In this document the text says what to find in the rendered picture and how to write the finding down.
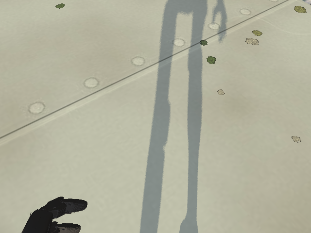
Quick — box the left robot hand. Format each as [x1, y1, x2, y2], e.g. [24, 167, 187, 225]
[21, 196, 87, 233]

